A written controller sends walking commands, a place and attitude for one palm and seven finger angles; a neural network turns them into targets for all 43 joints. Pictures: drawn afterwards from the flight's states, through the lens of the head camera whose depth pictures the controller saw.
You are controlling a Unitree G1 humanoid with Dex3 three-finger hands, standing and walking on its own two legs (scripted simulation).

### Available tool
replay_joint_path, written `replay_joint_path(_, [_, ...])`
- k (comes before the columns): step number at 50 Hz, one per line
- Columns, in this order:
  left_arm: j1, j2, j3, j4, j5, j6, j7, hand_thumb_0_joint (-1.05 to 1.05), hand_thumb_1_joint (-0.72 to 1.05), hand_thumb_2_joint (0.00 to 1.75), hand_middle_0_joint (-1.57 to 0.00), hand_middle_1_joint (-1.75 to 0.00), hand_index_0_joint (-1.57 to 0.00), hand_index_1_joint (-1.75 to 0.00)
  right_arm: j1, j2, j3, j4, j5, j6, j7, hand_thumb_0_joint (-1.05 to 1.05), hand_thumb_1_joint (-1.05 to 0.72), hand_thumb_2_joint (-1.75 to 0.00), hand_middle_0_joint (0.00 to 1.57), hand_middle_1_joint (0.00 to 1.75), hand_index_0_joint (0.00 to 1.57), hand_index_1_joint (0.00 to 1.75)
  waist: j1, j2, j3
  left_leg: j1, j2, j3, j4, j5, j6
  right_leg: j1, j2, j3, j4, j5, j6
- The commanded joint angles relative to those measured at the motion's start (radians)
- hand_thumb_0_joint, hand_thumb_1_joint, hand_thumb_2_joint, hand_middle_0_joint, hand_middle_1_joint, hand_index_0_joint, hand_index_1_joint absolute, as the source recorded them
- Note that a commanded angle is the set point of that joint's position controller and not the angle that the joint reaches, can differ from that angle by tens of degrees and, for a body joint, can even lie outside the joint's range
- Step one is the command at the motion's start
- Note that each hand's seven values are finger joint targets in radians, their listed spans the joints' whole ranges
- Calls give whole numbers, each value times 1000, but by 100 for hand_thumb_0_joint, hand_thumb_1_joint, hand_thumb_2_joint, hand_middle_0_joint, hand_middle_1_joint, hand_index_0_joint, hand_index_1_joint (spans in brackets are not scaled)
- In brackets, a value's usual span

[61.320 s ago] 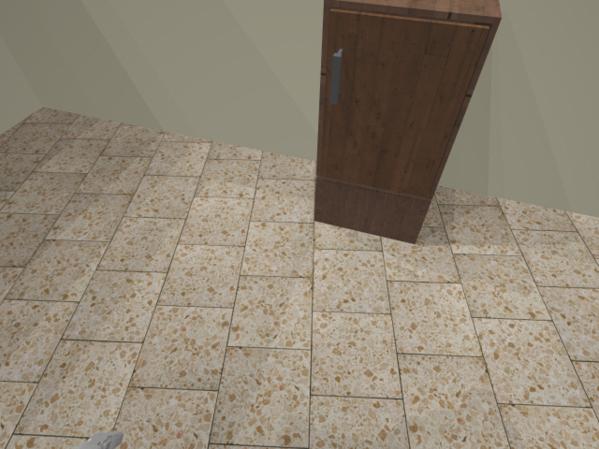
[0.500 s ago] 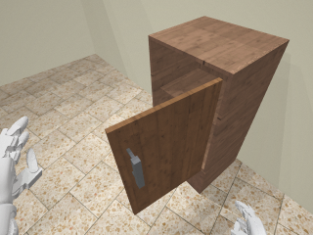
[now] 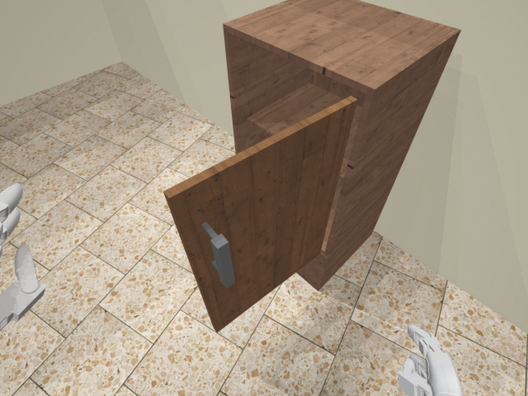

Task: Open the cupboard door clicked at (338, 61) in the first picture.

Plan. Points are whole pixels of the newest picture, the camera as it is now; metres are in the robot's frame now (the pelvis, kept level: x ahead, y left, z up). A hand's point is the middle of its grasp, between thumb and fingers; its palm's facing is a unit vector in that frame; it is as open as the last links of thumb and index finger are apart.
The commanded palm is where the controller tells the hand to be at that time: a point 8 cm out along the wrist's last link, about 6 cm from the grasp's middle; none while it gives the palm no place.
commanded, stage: step back with the hand held close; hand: left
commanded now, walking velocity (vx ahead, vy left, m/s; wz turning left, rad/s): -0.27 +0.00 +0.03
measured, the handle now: (217, 255) +0.36 +0.12 -0.05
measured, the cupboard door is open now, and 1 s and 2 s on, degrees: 84 84 84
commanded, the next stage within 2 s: stop stepping back and stand still in 1.16 s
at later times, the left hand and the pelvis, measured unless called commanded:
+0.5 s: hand out of the picture +0.14 +0.28 +0.16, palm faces +0.52 -0.74 -0.43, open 7.4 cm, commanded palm +0.07 +0.32 +0.18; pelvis -0.05 +0.01 -0.02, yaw +3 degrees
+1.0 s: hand out of the picture +0.08 +0.27 +0.15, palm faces +0.36 -0.77 -0.53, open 7.4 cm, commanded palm +0.01 +0.30 +0.18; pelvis -0.12 +0.00 +0.00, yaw +2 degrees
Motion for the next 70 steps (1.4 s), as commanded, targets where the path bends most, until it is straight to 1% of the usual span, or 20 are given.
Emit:
replay_joint_path(1, [-24,181,146,-218,11,-65,41,0,90,90,-20,-30,-20,-30,-92,-110,-39,-170,-8,-63,-11,0,-90,-90,20,30,20,30,9,22,-125,-162,93,-144,-108,22,14,172,-53,113,11,87,-5])
replay_joint_path(12, [-72,138,151,-263,76,-85,86,0,90,90,-20,-30,-20,-30,-37,-115,-57,-163,-55,-93,-31,0,-90,-90,20,30,20,30,-16,80,-76,-483,142,-249,-148,-428,65,229,5,120,188,-91,-10])
replay_joint_path(21, [-111,170,160,-304,45,-112,91,0,90,90,-20,-30,-20,-30,-30,-97,-45,-121,-34,-120,-19,0,-90,-90,20,30,20,30,-30,-26,-93,-237,61,-194,70,-272,15,-71,-117,256,13,-175,-67])
replay_joint_path(26, [-94,168,192,-292,50,-133,70,0,90,90,-20,-30,-20,-30,-75,-107,-41,-130,-30,-135,-13,0,-90,-90,20,30,20,30,-3,171,-84,-583,266,-388,-282,-453,104,274,68,82,393,-63,23])
replay_joint_path(29, [-71,176,202,-271,43,-139,58,0,90,90,-20,-30,-20,-30,-68,-94,-57,-118,-39,-148,-4,0,-90,-90,20,30,20,30,3,98,-92,-439,292,-368,-189,-171,128,183,73,109,384,-184,13])
replay_joint_path(32, [-35,145,152,-273,17,-146,36,0,90,90,-20,-30,-20,-30,-65,-98,-51,-91,-36,-161,20,0,-90,-90,20,30,20,30,-2,92,-117,-190,228,-288,-84,133,74,68,46,118,141,-83,-2])
replay_joint_path(35, [-76,177,134,-287,9,-151,34,0,90,90,-20,-30,-20,-30,-75,-87,-49,-70,-27,-150,22,0,-90,-90,20,30,20,30,-15,26,-276,31,137,-143,60,449,-3,66,-62,229,71,475,-22])
replay_joint_path(38, [-27,231,172,-289,-2,-128,36,0,90,90,-20,-30,-20,-30,-80,-71,-54,-102,-12,-120,21,0,-90,-90,20,30,20,30,-14,-106,-286,-29,29,-64,203,79,-33,47,-192,334,-47,518,-49])
replay_joint_path(41, [13,249,198,-271,2,-104,36,0,90,90,-20,-30,-20,-30,-108,-43,-46,-117,-9,-86,17,0,-90,-90,20,30,20,30,-5,-190,-185,-193,-6,-123,391,-182,-45,40,-273,353,-83,554,-148])
replay_joint_path(43, [22,241,203,-258,11,-94,41,0,90,90,-20,-30,-20,-30,-114,-34,-29,-113,-17,-67,5,0,-90,-90,20,30,20,30,-13,-131,-145,-164,13,-110,235,-136,-43,46,-215,272,-34,618,-120])
replay_joint_path(45, [15,244,199,-299,8,-100,42,0,90,90,-20,-30,-20,-30,-112,-59,-31,-105,-16,-62,-13,0,-90,-90,20,30,20,30,-21,22,-173,-60,39,-114,-74,224,-36,94,-86,167,64,537,-32])
replay_joint_path(46, [10,252,202,-330,11,-110,40,0,90,90,-20,-30,-20,-30,-113,-86,-48,-116,-11,-68,-15,0,-90,-90,20,30,20,30,1,149,-217,-23,152,-213,-116,507,-2,103,8,110,121,319,18])
replay_joint_path(49, [52,250,215,-359,-10,-118,21,0,90,90,-20,-30,-20,-30,-94,-90,-60,-126,-39,-123,4,0,-90,-90,20,30,20,30,15,284,-274,-23,326,-338,-161,706,94,43,76,102,438,-302,18])
replay_joint_path(52, [33,185,148,-371,-9,-106,32,0,90,90,-20,-30,-20,-30,-38,-87,-60,-79,-23,-164,28,0,-90,-90,20,30,20,30,4,124,-235,158,312,-267,-105,772,108,-123,57,97,460,-321,18])
replay_joint_path(62, [-34,213,151,-335,-37,-50,43,0,90,90,-20,-30,-20,-30,-119,-86,-38,-71,-36,-167,26,0,-90,-90,20,30,20,30,15,210,-180,-121,219,-192,-333,-108,49,166,78,-20,145,-316,-5])
replay_joint_path(64, [8,255,183,-357,-38,-63,36,0,90,90,-20,-30,-20,-30,-108,-79,-39,-87,-34,-147,31,0,-90,-90,20,30,20,30,7,126,-170,-102,107,-112,-184,-158,-19,163,18,16,-140,-210,-32])
replay_joint_path(66, [19,327,234,-369,-29,-83,41,0,90,90,-20,-30,-20,-30,-102,-58,-22,-85,-35,-126,35,0,-90,-90,20,30,20,30,13,-191,-125,-39,-29,-38,388,-105,-90,-184,-327,381,-357,-324,-164])
replay_joint_path(67, [-15,301,222,-350,-19,-88,48,0,90,90,-20,-30,-20,-30,-71,-57,-17,-77,-40,-128,33,0,-90,-90,20,30,20,30,11,-207,-122,-194,-31,-78,547,-139,-80,-112,-354,346,-273,-86,-194])
replay_joint_path(68, [0,243,189,-290,-16,-74,43,0,90,90,-20,-30,-20,-30,-45,-46,-24,-67,-8,-136,31,0,-90,-90,20,30,20,30,-10,-249,-156,-256,-7,-117,570,-123,-65,6,-287,242,-154,149,-147])
replay_joint_path(70, [7,218,187,-247,-11,-59,54,0,90,90,-20,-30,-20,-30,-74,-41,-17,-81,-3,-137,14,0,-90,-90,20,30,20,30,-19,-177,-139,-185,39,-87,363,-84,-54,36,-238,158,-85,204,-113])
